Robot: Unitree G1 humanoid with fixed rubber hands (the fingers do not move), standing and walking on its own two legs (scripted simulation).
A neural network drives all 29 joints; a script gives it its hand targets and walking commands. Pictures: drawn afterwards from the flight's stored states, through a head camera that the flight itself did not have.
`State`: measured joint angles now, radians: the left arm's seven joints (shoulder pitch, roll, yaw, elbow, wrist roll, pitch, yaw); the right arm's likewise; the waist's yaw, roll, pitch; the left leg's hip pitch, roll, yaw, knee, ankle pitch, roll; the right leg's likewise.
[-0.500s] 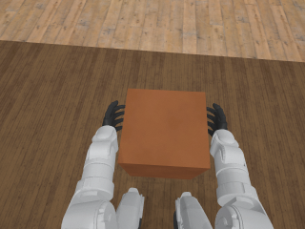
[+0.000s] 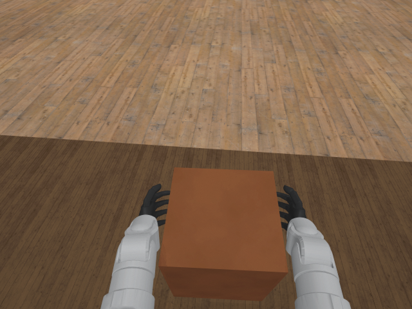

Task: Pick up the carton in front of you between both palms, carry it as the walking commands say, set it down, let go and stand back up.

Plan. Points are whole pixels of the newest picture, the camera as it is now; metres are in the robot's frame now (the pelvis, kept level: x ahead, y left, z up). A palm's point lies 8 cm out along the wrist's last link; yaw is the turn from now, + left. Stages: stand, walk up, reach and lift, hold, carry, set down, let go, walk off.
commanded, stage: reach and lift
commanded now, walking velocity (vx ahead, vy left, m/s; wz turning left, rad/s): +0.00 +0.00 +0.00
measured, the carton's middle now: (220, 237) +0.29 +0.00 -0.06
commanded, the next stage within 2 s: hold in 1.08 s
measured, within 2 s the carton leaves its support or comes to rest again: neither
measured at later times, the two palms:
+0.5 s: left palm (145, 216) +0.29 +0.15 +0.04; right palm (299, 219) +0.29 -0.15 +0.04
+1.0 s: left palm (145, 212) +0.29 +0.15 +0.05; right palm (300, 215) +0.29 -0.15 +0.05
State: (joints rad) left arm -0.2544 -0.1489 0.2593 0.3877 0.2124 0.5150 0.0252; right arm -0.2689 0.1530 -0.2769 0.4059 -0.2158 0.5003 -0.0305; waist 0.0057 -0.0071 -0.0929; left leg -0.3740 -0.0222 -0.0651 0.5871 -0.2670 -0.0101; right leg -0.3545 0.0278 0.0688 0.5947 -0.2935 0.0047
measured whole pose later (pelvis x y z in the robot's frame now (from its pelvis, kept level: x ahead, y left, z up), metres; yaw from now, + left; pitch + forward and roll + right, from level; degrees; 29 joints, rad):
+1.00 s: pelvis +0.00 +0.00 +0.02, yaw +0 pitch -6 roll +0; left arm -0.25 -0.15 0.22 0.27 0.27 0.68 -0.01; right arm -0.27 0.15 -0.24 0.29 -0.28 0.67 0.01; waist 0.00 -0.01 0.03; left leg -0.09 -0.02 -0.06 0.38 -0.19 -0.01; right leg -0.07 0.02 0.07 0.39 -0.22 0.00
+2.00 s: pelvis +0.00 +0.00 +0.02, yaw +0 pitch -8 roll +0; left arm -0.24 -0.15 0.20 0.19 0.26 0.77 -0.01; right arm -0.26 0.15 -0.22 0.21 -0.27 0.75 0.01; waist 0.00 -0.01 0.04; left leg -0.05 -0.02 -0.06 0.36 -0.18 -0.01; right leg -0.03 0.02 0.08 0.37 -0.20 0.01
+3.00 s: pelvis +0.18 +0.01 +0.01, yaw -3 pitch +6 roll +1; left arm -0.01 -0.13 0.08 -0.47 0.05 1.23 0.12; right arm -0.02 0.13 -0.04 -0.43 -0.06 1.19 -0.12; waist 0.00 -0.01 -0.17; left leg -0.30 0.02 0.22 0.42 -0.24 0.06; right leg -0.45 -0.07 -0.08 1.01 -0.41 -0.02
